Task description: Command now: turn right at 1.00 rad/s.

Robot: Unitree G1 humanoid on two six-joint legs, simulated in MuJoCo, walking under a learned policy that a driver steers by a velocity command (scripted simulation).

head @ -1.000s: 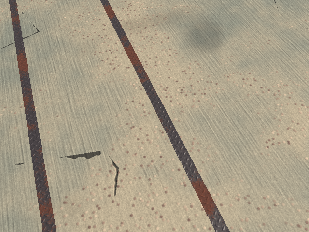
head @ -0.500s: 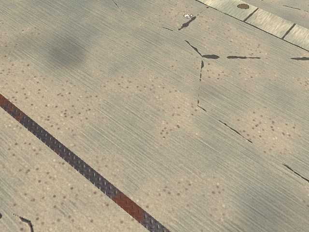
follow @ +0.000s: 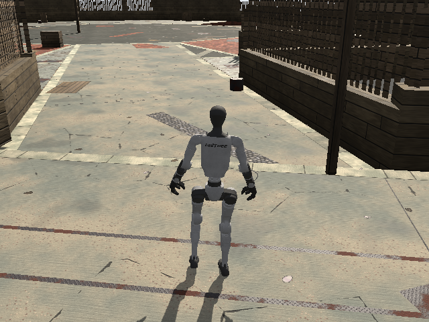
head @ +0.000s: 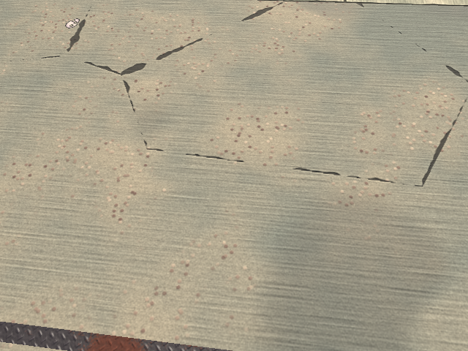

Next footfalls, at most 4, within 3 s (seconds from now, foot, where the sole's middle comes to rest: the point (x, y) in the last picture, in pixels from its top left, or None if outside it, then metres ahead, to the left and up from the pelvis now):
0.28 left None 0.12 0.10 -0.77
0.62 right None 0.05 -0.08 -0.77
1.04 left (205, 330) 0.48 0.15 -0.77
1.50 right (193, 190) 0.95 0.21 -0.77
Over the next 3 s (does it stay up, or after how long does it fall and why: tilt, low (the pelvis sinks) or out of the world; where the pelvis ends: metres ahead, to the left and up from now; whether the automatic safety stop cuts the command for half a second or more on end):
stays up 1.24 0.39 0.01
